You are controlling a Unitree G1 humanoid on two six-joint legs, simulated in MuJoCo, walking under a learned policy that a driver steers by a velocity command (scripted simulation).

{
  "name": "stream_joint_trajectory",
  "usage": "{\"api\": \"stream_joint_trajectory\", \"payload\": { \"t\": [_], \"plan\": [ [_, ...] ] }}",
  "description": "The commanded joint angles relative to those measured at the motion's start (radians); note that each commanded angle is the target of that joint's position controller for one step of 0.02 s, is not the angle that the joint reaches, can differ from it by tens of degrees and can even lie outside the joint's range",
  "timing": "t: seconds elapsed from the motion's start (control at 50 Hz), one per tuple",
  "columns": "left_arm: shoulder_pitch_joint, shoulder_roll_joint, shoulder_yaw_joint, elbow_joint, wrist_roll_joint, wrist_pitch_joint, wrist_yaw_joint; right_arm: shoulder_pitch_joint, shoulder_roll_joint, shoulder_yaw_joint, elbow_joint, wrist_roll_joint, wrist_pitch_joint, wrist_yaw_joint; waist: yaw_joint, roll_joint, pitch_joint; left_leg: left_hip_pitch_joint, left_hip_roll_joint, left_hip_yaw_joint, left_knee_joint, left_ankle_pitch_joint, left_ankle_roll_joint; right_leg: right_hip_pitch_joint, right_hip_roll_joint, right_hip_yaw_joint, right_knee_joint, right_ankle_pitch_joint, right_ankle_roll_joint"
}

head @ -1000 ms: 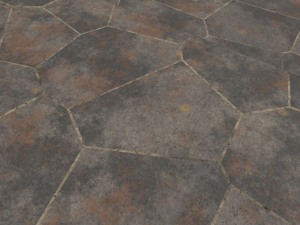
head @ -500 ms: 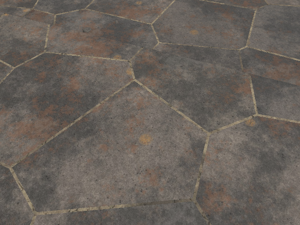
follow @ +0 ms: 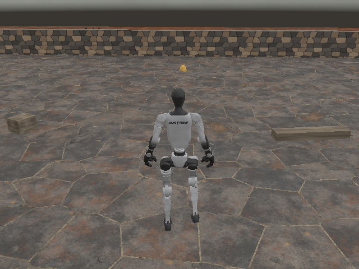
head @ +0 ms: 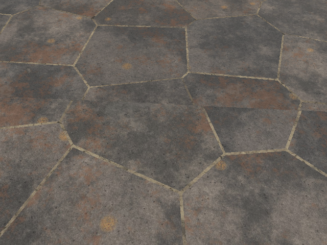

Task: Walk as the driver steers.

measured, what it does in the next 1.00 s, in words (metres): walks ahead: right foot, then left foot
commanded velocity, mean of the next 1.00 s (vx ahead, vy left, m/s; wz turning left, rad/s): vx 0.12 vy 0.00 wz -0.14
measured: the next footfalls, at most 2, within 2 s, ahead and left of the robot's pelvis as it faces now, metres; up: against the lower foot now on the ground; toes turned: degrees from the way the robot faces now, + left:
right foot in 0.26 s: +0.28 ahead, -0.15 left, +0.00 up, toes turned -6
left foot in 0.56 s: +0.25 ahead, +0.10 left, +0.00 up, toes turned -5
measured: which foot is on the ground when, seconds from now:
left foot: down 0.00-0.26, up 0.28-0.54, down 0.56-1.00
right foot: up 0.00-0.24, down 0.26-1.00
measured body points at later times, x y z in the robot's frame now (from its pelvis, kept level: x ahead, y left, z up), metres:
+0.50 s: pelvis +0.17 -0.04 -0.01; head +0.20 -0.05 +0.44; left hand +0.36 +0.19 -0.11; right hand +0.25 -0.32 -0.14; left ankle +0.19 +0.11 -0.72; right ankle +0.24 -0.15 -0.74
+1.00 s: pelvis +0.23 -0.02 -0.01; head +0.24 -0.02 +0.44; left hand +0.35 +0.23 -0.14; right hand +0.28 -0.28 -0.15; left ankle +0.21 +0.10 -0.74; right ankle +0.24 -0.15 -0.74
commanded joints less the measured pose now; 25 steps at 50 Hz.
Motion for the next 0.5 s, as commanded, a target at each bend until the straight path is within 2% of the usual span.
{"api": "stream_joint_trajectory", "payload": {
  "t": [0.02,0.06,0.08,0.12,0.16,0.2,0.22,0.24,0.26,0.28,0.3,0.32,0.34,0.36,0.38,0.4,0.44,0.5],
  "plan": [
    [-0.026,0.033,0.008,-0.099,0.006,-0.004,-0.002,-0.026,-0.146,-0.035,-0.043,0.001,-0.019,-0.004,0.008,0.133,0.007,0.084,0.289,-0.203,-0.223,0.202,0.175,-0.14,-0.064,0.046,-0.077,0.085,0.016],
    [-0.048,0.016,0.001,-0.112,0.016,-0.01,-0.006,-0.037,-0.162,-0.038,-0.035,0.003,-0.011,-0.006,0.017,0.121,0.001,0.078,0.263,-0.101,-0.194,0.451,0.17,-0.091,-0.045,0.018,-0.211,0.171,0.023],
    [-0.069,0.004,-0.005,-0.117,0.018,-0.016,-0.011,-0.042,-0.167,-0.038,-0.033,0.007,-0.004,-0.008,0.013,0.125,-0.004,0.066,0.241,-0.049,-0.181,0.517,0.158,-0.044,-0.031,-0.008,-0.294,0.229,0.021],
    [-0.129,-0.009,-0.012,-0.128,0.019,-0.024,-0.026,-0.016,-0.177,-0.037,-0.021,0.014,0.008,-0.012,-0.015,0.129,-0.021,0.073,0.223,0.0,-0.159,0.557,0.141,0.036,0.001,-0.053,-0.426,0.335,0.016],
    [-0.171,-0.002,-0.01,-0.146,0.018,-0.026,-0.039,0.02,-0.193,-0.038,-0.002,0.027,0.018,-0.013,-0.027,0.137,-0.033,0.129,0.242,-0.007,-0.124,0.557,0.131,0.068,0.019,-0.057,-0.507,0.344,0.002],
    [-0.166,0.028,0.001,-0.154,0.024,-0.027,-0.045,0.019,-0.213,-0.043,0.009,0.041,0.029,-0.014,-0.003,0.152,-0.045,0.176,0.265,-0.024,-0.053,0.581,0.113,0.111,0.036,-0.056,-0.572,0.289,-0.028],
    [-0.119,0.047,0.011,-0.141,0.03,-0.028,-0.045,0.005,-0.218,-0.044,0.011,0.048,0.032,-0.016,0.033,0.151,-0.067,0.184,0.255,-0.018,0.014,0.616,0.095,0.184,0.055,-0.068,-0.631,0.307,-0.048],
    [-0.038,0.08,0.028,-0.112,0.037,-0.028,-0.038,0.009,-0.204,-0.039,0.017,0.047,0.034,-0.016,0.075,0.126,-0.112,0.164,0.22,0.002,0.131,0.619,0.067,0.319,0.08,-0.082,-0.698,0.391,-0.075],
    [0.027,0.152,0.047,-0.1,0.046,-0.025,-0.024,0.049,-0.167,-0.025,0.013,0.024,0.03,-0.015,0.09,0.045,-0.182,0.059,0.16,0.043,0.302,0.442,0.012,0.505,-0.003,-0.004,-0.678,0.76,-0.112],
    [0.068,0.205,0.041,-0.113,0.075,-0.017,-0.006,0.118,-0.086,0.01,-0.012,-0.021,0.021,-0.003,0.063,-0.176,-0.313,-0.257,0.049,0.045,0.655,-0.27,-0.059,0.837,-0.278,0.312,-0.576,1.256,-0.28],
    [0.047,0.126,0.005,-0.117,0.063,-0.016,-0.011,0.204,-0.072,0.029,0.022,-0.008,0.025,0.011,0.038,-0.175,-0.499,-0.266,0.057,-0.141,0.795,-0.568,-0.08,0.872,-0.395,0.444,-0.589,1.298,-0.408],
    [0.019,0.084,0.0,-0.105,0.045,-0.009,-0.024,0.151,-0.156,0.007,0.025,0.03,0.04,0.017,0.062,-0.102,-0.438,-0.3,0.086,-0.16,0.823,-0.525,-0.09,0.771,-0.321,0.381,-0.654,1.019,-0.39],
    [-0.051,0.066,-0.006,-0.101,0.035,-0.009,-0.029,0.063,-0.158,0.004,0.007,0.039,0.054,0.01,0.053,-0.056,-0.303,-0.351,0.111,-0.14,0.789,-0.486,-0.089,0.666,-0.256,0.303,-0.691,0.832,-0.323],
    [-0.108,0.052,-0.012,-0.096,0.034,-0.009,-0.028,0.022,-0.147,0.003,0.008,0.027,0.071,-0.004,0.036,-0.016,-0.216,-0.343,0.129,-0.138,0.718,-0.443,-0.094,0.54,-0.218,0.256,-0.728,0.707,-0.274],
    [-0.161,0.057,-0.012,-0.097,0.038,-0.005,-0.026,0.03,-0.147,0.001,0.014,0.019,0.092,-0.016,0.002,-0.031,-0.17,-0.261,0.133,-0.129,0.64,-0.401,-0.104,0.405,-0.18,0.198,-0.764,0.628,-0.24],
    [-0.192,0.082,-0.002,-0.093,0.047,-0.001,-0.025,0.053,-0.131,0.004,0.023,0.014,0.106,-0.024,-0.021,-0.052,-0.143,-0.179,0.114,-0.103,0.571,-0.352,-0.113,0.301,-0.154,0.158,-0.796,0.568,-0.227],
    [-0.202,0.074,0.0,-0.08,0.058,0.0,-0.017,0.084,-0.101,0.011,0.043,0.006,0.115,-0.035,-0.026,-0.067,-0.16,-0.079,0.095,-0.084,0.464,-0.261,-0.112,0.246,-0.138,0.128,-0.819,0.478,-0.229],
    [-0.217,0.046,-0.01,-0.054,0.05,0.003,-0.007,0.065,-0.09,0.013,0.05,0.001,0.118,-0.036,-0.025,-0.073,-0.163,0.025,0.085,-0.076,0.299,-0.082,-0.084,0.208,-0.127,0.117,-0.836,0.219,-0.201]
  ]
}}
